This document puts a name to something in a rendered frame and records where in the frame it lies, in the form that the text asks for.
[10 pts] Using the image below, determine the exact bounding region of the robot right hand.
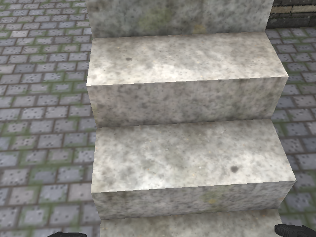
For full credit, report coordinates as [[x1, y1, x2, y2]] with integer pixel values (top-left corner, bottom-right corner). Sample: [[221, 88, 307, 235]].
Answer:
[[275, 224, 316, 237]]

